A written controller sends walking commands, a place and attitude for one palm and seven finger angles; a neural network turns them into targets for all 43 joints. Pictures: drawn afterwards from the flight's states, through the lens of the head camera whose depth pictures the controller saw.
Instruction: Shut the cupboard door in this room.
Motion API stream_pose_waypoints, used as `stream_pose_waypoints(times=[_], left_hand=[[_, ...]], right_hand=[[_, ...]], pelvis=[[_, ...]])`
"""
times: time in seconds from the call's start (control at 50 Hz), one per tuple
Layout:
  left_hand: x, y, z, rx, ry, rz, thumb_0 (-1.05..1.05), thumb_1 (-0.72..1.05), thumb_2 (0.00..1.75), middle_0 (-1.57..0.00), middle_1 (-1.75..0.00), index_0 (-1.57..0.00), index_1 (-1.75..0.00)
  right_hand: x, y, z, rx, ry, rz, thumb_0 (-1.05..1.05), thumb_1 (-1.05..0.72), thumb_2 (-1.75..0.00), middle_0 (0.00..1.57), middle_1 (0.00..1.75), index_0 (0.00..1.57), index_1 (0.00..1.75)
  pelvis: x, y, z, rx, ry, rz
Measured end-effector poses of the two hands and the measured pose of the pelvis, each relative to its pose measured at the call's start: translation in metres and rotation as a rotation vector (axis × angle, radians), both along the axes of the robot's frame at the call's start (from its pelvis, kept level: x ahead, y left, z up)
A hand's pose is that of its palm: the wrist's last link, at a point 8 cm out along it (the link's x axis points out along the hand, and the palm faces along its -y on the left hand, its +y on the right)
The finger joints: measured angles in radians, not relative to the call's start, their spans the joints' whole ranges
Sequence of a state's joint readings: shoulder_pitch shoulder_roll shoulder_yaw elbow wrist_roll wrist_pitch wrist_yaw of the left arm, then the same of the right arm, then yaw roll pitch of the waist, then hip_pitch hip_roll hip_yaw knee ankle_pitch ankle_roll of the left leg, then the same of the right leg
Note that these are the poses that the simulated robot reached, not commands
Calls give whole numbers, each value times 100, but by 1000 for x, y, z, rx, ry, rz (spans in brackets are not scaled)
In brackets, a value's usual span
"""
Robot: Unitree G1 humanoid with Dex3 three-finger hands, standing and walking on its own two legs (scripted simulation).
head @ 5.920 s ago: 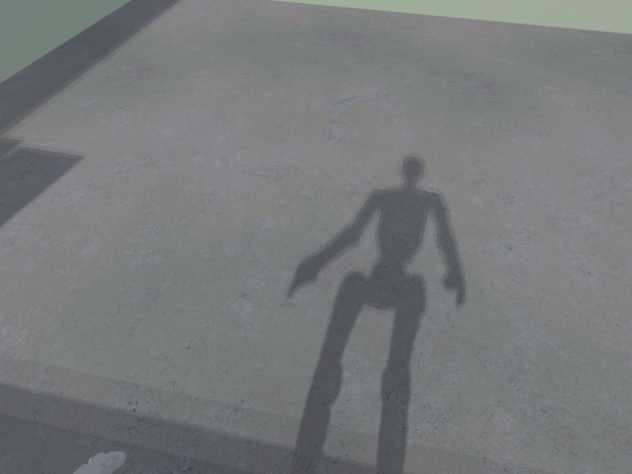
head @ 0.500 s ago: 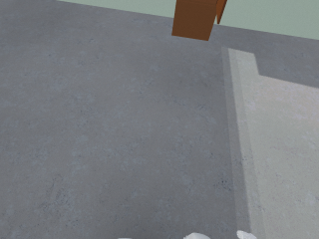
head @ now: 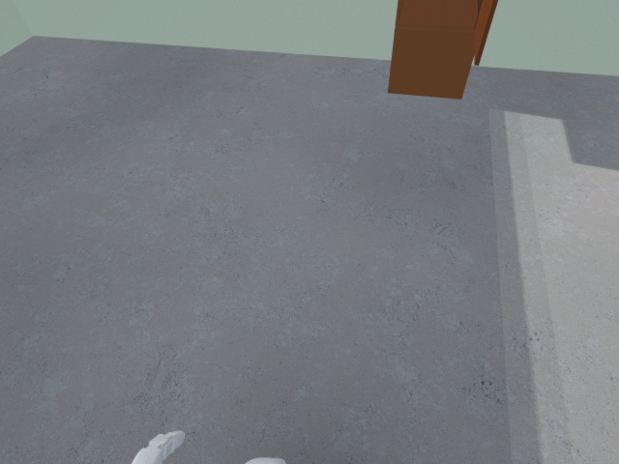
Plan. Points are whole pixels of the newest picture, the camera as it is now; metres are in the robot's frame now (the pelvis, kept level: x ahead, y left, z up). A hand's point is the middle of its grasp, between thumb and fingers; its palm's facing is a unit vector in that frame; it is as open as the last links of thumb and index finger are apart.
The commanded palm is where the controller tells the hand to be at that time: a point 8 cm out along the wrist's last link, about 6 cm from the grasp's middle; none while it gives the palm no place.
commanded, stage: stand and wait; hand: left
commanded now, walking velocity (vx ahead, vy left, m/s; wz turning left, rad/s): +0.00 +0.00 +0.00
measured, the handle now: out of the picture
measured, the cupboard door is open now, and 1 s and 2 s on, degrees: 89 89 89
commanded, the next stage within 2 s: turn or walk to find it in 0.20 s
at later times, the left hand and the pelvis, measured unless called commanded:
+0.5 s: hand out of the picture -0.03 +0.23 -0.17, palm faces +0.16 -0.96 -0.23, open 7.3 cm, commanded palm none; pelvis -0.02 +0.03 +0.00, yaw +6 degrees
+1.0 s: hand out of the picture -0.07 +0.21 -0.18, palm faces +0.27 -0.95 -0.19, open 7.3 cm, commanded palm none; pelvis -0.04 +0.03 +0.00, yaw +12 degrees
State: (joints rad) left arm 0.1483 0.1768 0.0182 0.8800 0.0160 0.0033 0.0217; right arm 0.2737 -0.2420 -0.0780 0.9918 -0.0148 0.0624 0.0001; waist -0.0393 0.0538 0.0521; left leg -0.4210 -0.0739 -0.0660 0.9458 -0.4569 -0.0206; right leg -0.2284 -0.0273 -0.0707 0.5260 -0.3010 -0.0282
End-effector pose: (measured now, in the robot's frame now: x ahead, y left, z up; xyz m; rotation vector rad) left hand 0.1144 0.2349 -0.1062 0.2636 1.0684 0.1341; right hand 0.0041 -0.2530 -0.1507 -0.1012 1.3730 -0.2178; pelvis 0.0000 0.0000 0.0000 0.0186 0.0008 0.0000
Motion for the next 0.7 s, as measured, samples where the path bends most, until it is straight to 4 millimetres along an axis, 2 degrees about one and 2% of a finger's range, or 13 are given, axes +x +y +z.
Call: stream_pose_waypoints(times=[0.1, 0.18, 0.28, 0.36, 0.42, 0.5, 0.62, 0.7], left_hand=[[-44, 0, -4, -5, 84, 66, 0, 91, 89, -20, -30, -21, -30], [-81, 4, -14, -27, 164, 116, 0, 91, 89, -20, -30, -21, -30], [-127, 17, -34, -69, 263, 188, 0, 91, 89, -20, -30, -21, -30], [-155, 31, -46, -87, 331, 236, 0, 91, 89, -20, -30, -20, -30], [-163, 37, -43, -87, 350, 253, 1, 91, 89, -20, -30, -20, -30], [-158, 41, -35, -77, 307, 266, 1, 91, 89, -20, -30, -20, -30], [-141, 33, -25, -35, 191, 274, 0, 91, 89, -20, -30, -20, -30], [-143, 22, -18, -18, 135, 290, 0, 91, 89, -20, -30, -20, -30]], right_hand=[[10, -4, 3, 3, 5, 41, 0, -91, -90, 20, 29, 20, 30], [25, 3, 6, -7, -5, 79, 0, -91, -90, 20, 29, 20, 30], [50, 25, 9, -33, -56, 143, 0, -91, -90, 20, 29, 20, 30], [65, 47, 16, -40, -102, 185, 0, -91, -90, 20, 29, 20, 30], [70, 59, 20, -31, -126, 207, 0, -91, -90, 20, 30, 20, 30], [74, 63, 21, -16, -136, 228, 0, -92, -90, 21, 30, 20, 30], [72, 45, 7, 10, -133, 245, 0, -91, -90, 21, 30, 20, 30], [69, 30, 0, 12, -109, 260, 0, -91, -90, 21, 30, 20, 30]], pelvis=[[-1, -2, 4, 4, -11, 28], [-2, 2, 4, 1, -13, 39], [-4, 18, -2, -22, -15, 55], [-8, 28, -5, -12, -22, 58], [-12, 31, -1, -17, -19, 76], [-18, 30, 3, -22, -12, 104], [-28, 15, -3, -4, -1, 150], [-32, 7, -4, -3, -8, 185]])
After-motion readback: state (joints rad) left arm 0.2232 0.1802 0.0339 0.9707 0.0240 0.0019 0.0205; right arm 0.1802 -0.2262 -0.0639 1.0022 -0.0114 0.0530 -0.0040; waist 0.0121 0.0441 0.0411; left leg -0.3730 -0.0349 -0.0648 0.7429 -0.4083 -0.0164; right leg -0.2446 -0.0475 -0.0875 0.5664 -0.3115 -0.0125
